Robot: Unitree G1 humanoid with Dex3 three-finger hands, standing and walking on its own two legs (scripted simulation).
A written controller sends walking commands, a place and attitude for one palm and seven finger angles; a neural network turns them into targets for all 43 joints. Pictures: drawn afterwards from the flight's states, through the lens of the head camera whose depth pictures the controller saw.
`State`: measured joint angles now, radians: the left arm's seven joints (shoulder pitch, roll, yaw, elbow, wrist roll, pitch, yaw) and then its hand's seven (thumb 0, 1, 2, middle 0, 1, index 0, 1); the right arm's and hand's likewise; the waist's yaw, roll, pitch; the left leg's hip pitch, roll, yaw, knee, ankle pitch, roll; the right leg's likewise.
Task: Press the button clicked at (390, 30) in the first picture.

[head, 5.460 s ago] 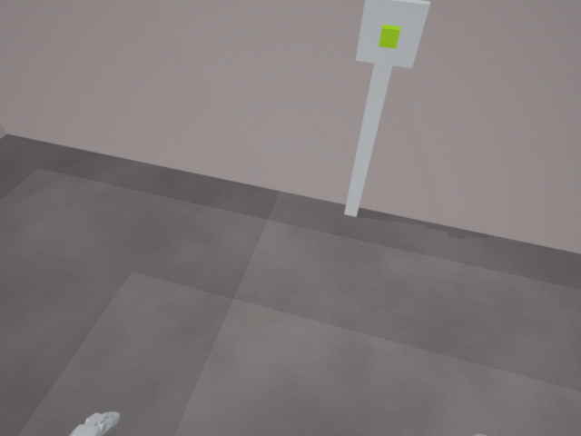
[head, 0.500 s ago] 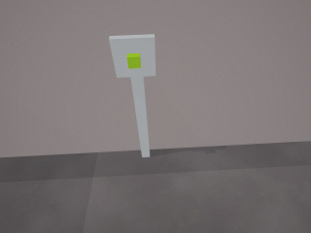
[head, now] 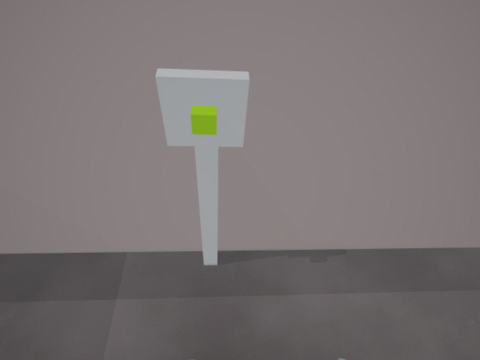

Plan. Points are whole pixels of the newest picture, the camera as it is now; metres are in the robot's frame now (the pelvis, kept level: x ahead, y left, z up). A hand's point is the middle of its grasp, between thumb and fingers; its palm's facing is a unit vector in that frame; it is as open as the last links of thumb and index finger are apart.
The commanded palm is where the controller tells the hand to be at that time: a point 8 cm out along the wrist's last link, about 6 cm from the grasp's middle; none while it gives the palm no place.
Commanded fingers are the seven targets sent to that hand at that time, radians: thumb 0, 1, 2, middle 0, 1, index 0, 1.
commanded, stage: take the last steps up to it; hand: left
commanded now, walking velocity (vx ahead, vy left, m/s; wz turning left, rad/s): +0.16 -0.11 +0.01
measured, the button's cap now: (204, 119) +0.55 +0.13 +0.08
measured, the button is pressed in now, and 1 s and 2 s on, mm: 0 0 0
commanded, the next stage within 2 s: come to a stop and stand still in 0.04 s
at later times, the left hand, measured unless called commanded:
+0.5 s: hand (179, 339) +0.18 +0.13 -0.16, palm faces +0.03 -0.97 -0.24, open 7.3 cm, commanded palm none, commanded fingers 0.00 0.90 0.90 -0.20 -0.30 -0.20 -0.30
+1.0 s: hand out of the picture +0.03 +0.21 -0.16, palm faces +0.08 -0.98 -0.17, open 7.3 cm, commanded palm none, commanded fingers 0.00 0.90 0.90 -0.20 -0.30 -0.20 -0.30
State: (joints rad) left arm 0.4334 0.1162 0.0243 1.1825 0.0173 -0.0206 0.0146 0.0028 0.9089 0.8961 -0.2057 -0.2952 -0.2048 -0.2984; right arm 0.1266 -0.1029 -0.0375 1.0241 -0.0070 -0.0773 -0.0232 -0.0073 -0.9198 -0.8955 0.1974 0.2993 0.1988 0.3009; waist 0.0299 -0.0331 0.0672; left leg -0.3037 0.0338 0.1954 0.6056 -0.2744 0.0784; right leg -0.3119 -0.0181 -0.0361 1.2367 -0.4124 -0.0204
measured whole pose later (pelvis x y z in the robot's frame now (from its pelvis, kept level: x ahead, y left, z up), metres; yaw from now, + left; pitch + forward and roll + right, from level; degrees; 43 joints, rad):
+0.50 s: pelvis +0.09 -0.05 +0.00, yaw +2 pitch -2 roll +1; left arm 0.13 0.13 0.03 0.99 0.02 0.00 0.04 -0.01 0.92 0.90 -0.21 -0.30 -0.21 -0.30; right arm 0.27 -0.17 -0.07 1.08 0.00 0.05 -0.02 0.00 -0.91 -0.90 0.20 0.30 0.20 0.30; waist -0.03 0.05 0.13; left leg -0.37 0.00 0.03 1.08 -0.55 -0.03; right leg -0.36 -0.08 -0.11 0.58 -0.18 -0.01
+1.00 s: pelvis +0.04 +0.02 +0.02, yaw +1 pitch +0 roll -2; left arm 0.32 0.22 0.06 1.08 0.03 0.05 0.00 0.00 0.91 0.90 -0.20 -0.29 -0.20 -0.30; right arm 0.33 -0.10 -0.01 1.06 -0.02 -0.01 -0.04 0.01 -0.91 -0.90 0.20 0.30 0.20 0.30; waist 0.01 -0.05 -0.02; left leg -0.14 0.01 0.06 0.34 -0.21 0.04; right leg -0.41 0.00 0.03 0.96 -0.29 0.06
